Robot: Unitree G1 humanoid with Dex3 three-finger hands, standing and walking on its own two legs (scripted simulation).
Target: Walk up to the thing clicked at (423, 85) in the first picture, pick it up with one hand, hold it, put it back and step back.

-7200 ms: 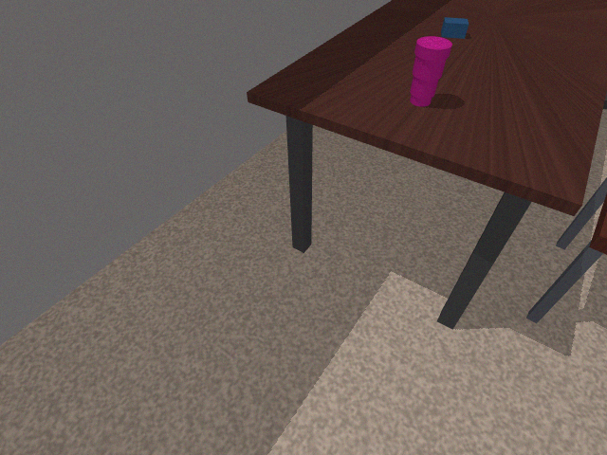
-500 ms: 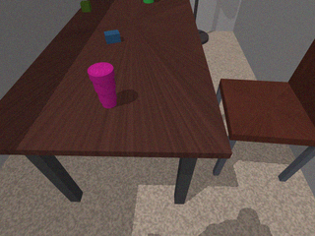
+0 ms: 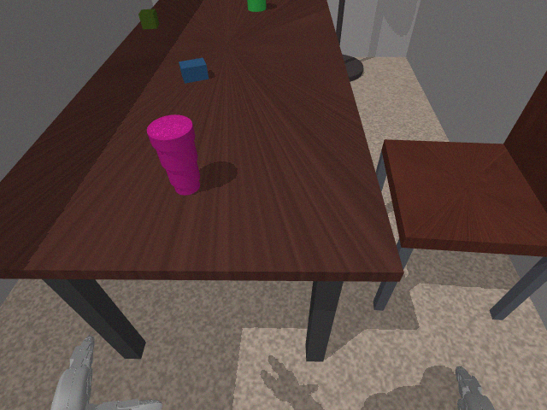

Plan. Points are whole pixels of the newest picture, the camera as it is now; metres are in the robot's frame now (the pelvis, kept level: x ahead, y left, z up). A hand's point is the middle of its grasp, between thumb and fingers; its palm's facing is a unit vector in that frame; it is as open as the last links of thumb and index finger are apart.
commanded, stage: rise first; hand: left
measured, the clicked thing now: (179, 159) +0.58 +0.23 +0.05
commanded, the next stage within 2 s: go down in 1.50 s
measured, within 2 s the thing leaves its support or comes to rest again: neither
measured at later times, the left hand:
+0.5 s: hand (82, 372) +0.18 +0.26 +0.04, palm faces +0.32 -0.86 -0.39, open 17.5 cm
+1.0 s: hand (52, 363) +0.17 +0.26 +0.10, palm faces +0.35 -0.84 -0.41, open 17.6 cm
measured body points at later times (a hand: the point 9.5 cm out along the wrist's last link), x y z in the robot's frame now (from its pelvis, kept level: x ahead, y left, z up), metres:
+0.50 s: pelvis -0.01 +0.00 +0.00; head -0.01 -0.03 +0.45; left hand +0.15 +0.31 +0.06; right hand +0.15 -0.26 -0.09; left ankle +0.01 +0.14 -0.74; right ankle -0.04 -0.14 -0.74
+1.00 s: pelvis -0.02 +0.00 +0.00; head -0.02 -0.02 +0.45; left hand +0.14 +0.30 +0.13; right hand +0.15 -0.26 -0.09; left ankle +0.01 +0.14 -0.74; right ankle -0.04 -0.14 -0.74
